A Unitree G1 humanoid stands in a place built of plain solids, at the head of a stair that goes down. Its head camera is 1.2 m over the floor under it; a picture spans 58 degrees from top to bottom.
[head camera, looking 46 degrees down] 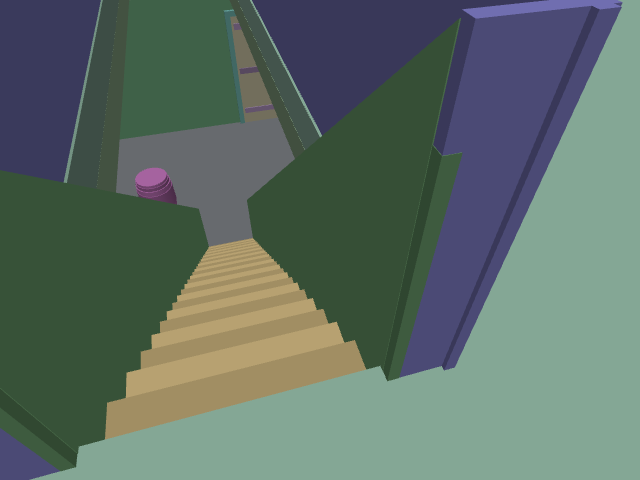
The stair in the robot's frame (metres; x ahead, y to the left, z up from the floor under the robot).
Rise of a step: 0.18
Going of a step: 0.20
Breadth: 0.93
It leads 16 degrees to the left of straight ahead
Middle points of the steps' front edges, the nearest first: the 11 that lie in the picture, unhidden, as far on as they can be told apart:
0.52 0.23 0.00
0.71 0.28 -0.18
0.91 0.34 -0.36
1.10 0.39 -0.54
1.30 0.45 -0.72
1.50 0.50 -0.90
1.69 0.56 -1.08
1.89 0.61 -1.26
2.08 0.67 -1.44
2.28 0.73 -1.62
2.47 0.78 -1.80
